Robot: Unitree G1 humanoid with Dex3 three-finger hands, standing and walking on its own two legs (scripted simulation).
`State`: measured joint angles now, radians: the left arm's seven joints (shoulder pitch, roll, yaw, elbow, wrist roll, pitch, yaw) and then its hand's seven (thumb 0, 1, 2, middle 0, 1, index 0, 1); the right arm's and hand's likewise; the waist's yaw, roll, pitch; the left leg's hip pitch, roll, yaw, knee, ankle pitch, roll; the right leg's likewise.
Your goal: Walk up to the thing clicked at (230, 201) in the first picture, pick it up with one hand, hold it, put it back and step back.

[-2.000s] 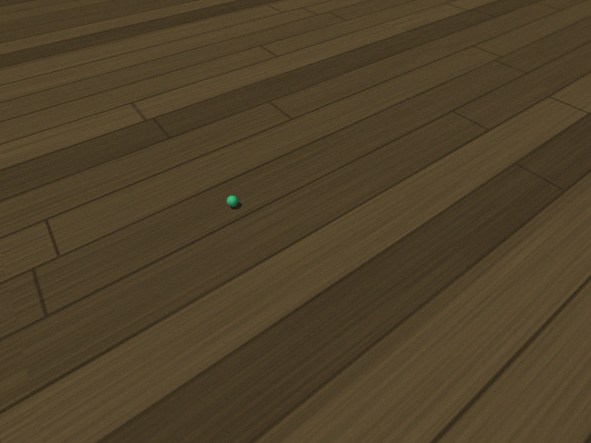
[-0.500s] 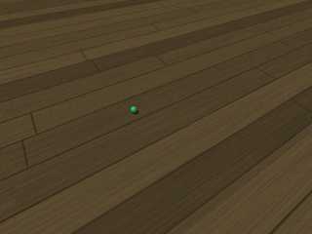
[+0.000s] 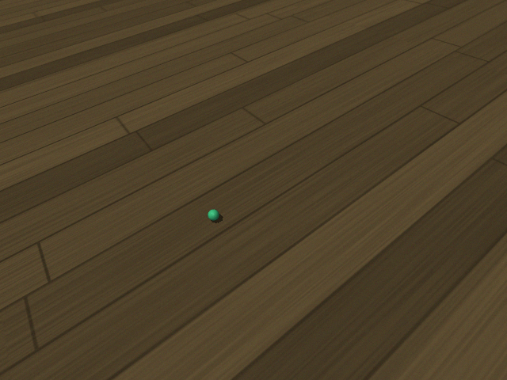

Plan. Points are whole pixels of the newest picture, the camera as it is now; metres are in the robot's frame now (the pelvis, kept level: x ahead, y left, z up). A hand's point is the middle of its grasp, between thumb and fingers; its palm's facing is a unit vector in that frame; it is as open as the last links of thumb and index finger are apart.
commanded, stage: walk up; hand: left
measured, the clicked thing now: (213, 214) +0.99 +0.28 -0.73
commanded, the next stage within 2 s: none
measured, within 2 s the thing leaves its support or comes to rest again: neither
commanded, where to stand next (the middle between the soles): +0.62 +0.05 m, yaw -1 degrees
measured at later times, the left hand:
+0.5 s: hand (101, 342) +0.24 +0.33 -0.15, palm faces -0.04 -0.94 -0.33, open 7.4 cm
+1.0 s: hand (142, 235) +0.45 +0.29 -0.10, palm faces -0.02 -0.91 -0.42, open 7.4 cm
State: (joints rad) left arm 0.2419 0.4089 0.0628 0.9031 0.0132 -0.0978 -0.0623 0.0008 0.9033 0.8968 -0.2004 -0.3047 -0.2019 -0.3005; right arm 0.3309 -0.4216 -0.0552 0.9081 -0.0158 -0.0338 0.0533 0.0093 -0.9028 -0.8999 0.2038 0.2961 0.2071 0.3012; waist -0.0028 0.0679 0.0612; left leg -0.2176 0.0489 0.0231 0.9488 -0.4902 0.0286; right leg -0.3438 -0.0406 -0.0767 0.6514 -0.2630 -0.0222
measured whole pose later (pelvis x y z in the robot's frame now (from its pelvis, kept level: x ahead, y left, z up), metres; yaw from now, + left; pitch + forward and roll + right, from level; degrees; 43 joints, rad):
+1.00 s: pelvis +0.37 +0.02 +0.01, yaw +0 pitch -3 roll +1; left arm 0.28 0.37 0.03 0.85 0.00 -0.10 -0.04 0.00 0.90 0.90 -0.20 -0.30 -0.20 -0.30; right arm 0.33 -0.43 -0.04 0.86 -0.01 -0.02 0.05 0.01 -0.90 -0.90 0.20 0.30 0.21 0.30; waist 0.00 0.07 0.08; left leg -0.38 0.03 0.00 1.04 -0.43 0.04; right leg -0.28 -0.04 -0.06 0.54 -0.21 -0.03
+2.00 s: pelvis +0.53 +0.06 +0.01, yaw -2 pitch -3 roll +1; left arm 0.12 0.35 -0.01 1.02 0.00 -0.02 -0.01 0.00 0.90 0.90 -0.20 -0.30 -0.20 -0.30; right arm 0.14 -0.36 0.01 1.03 0.00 -0.01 0.02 0.01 -0.90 -0.90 0.20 0.30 0.21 0.30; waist -0.01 0.02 0.08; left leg -0.24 0.03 0.08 0.52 -0.23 -0.01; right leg -0.28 -0.03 -0.01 0.56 -0.23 0.00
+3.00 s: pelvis +0.57 +0.07 +0.03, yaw -1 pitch -2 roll +0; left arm 0.08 0.34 0.00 1.17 0.01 -0.02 -0.01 0.00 0.90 0.90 -0.20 -0.30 -0.20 -0.30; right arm 0.07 -0.34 0.00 1.16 -0.01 -0.01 0.01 0.01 -0.90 -0.90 0.20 0.30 0.21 0.30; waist -0.01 0.00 0.04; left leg -0.10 0.03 0.07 0.30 -0.16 -0.01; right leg -0.11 -0.02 -0.03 0.30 -0.15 0.01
